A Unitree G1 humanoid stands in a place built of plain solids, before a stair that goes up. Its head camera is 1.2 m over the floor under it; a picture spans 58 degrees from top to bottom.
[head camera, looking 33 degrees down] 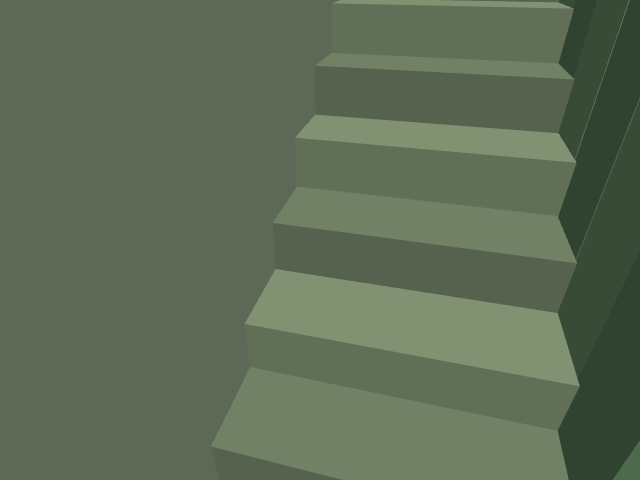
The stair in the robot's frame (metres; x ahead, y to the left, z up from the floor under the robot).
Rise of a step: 0.18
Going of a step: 0.26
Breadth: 0.85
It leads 14 degrees to the right of straight ahead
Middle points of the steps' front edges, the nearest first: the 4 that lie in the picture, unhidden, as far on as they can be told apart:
0.77 -0.20 0.35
1.02 -0.27 0.53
1.28 -0.33 0.71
1.53 -0.39 0.88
